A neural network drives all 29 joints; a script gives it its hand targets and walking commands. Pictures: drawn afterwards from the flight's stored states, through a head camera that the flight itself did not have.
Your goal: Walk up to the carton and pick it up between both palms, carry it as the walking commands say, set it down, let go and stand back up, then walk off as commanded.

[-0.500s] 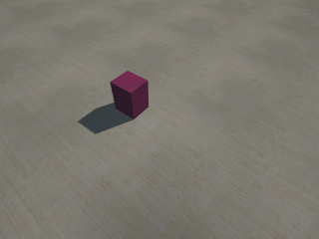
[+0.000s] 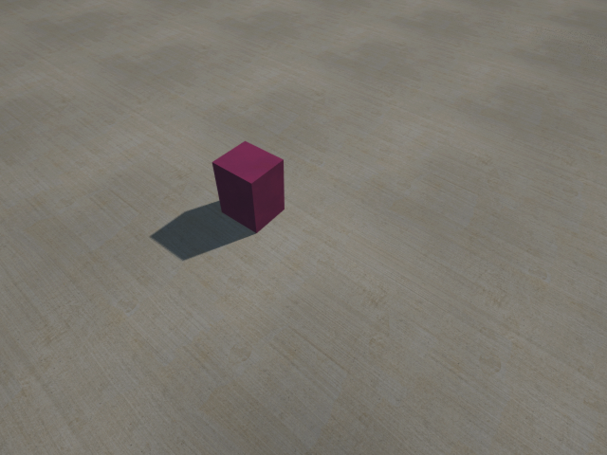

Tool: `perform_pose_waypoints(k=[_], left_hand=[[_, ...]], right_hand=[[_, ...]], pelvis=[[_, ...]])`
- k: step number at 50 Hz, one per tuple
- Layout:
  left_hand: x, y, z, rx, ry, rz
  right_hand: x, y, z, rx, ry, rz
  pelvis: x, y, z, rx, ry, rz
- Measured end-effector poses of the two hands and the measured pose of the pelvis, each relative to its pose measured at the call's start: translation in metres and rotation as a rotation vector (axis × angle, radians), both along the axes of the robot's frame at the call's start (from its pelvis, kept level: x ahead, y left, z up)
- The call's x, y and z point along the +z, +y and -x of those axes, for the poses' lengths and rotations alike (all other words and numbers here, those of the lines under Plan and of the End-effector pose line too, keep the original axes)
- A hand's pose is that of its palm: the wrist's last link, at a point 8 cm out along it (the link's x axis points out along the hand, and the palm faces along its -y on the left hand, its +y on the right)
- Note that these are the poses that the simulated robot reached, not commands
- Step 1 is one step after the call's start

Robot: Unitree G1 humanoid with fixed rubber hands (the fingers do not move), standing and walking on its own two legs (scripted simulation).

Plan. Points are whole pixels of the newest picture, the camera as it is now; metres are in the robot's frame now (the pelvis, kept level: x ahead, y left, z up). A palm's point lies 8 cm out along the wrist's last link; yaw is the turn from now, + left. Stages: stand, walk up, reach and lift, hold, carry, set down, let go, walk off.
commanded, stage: walk up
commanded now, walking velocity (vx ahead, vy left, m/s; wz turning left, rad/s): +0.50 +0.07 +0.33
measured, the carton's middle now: (250, 187) +1.34 +0.27 -0.63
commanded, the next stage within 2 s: none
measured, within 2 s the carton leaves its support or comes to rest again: neither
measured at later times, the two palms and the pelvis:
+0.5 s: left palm out of the picture +0.17 +0.29 -0.15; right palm out of the picture +0.10 -0.20 -0.16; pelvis +0.13 +0.03 -0.02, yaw +6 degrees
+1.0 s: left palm (116, 397) +0.26 +0.33 -0.18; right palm (370, 275) +0.50 -0.12 -0.13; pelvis +0.35 +0.10 -0.02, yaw +7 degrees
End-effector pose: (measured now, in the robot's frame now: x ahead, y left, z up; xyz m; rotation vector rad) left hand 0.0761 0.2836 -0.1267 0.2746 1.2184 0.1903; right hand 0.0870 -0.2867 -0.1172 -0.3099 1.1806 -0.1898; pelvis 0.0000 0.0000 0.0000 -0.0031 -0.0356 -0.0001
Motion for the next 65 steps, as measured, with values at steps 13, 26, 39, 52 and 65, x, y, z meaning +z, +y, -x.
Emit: perform_pose_waypoints(k=[13, 26, 39, 52, 65], left_hand=[[-0.031, 0.007, 0.054, 0.134, 0.113, 0.085], [-0.020, 0.004, -0.115, 0.060, -0.048, 0.091], [-0.026, -0.016, -0.148, 0.207, 0.051, 0.161], [-0.046, 0.059, -0.230, 0.227, 0.193, 0.170], [-0.014, 0.069, -0.511, 0.042, -0.184, 0.076]], right_hand=[[-0.022, 0.061, -0.038, 0.114, 0.038, -0.104], [-0.042, 0.087, -0.018, -0.035, 0.291, -0.162], [-0.023, 0.093, -0.284, 0.143, -0.013, -0.102], [-0.017, 0.174, -0.400, 0.171, -0.066, -0.100], [-0.055, 0.151, -0.355, -0.061, 0.318, -0.169]], pelvis=[[-0.018, 0.028, -0.041, 0.101, 0.039, 0.022], [-0.019, 0.030, -0.136, 0.115, 0.032, -0.018], [-0.012, 0.051, -0.252, 0.135, 0.033, 0.026], [-0.019, 0.105, -0.365, 0.128, 0.012, 0.020], [-0.028, 0.096, -0.494, 0.126, 0.018, -0.025]])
